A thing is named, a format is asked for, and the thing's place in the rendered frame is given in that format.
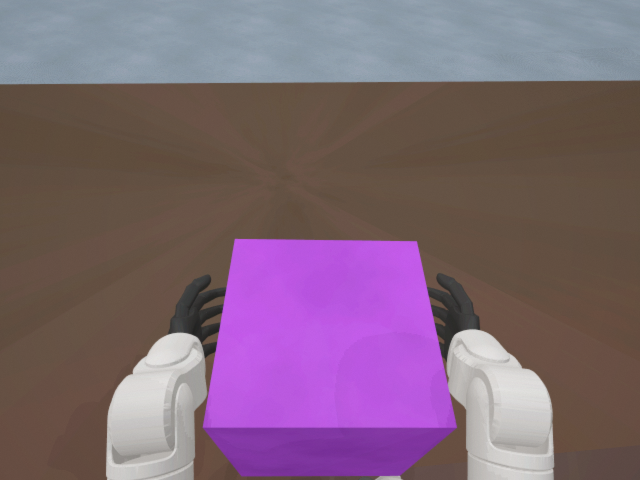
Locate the left robot forearm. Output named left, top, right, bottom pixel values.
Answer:
left=106, top=333, right=207, bottom=480

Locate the left robot hand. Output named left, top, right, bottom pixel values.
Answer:
left=168, top=274, right=227, bottom=358

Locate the carton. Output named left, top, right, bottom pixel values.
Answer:
left=203, top=239, right=457, bottom=476

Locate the right robot hand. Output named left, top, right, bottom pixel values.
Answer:
left=427, top=273, right=480, bottom=363

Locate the right robot forearm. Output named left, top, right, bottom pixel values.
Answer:
left=447, top=329, right=554, bottom=480

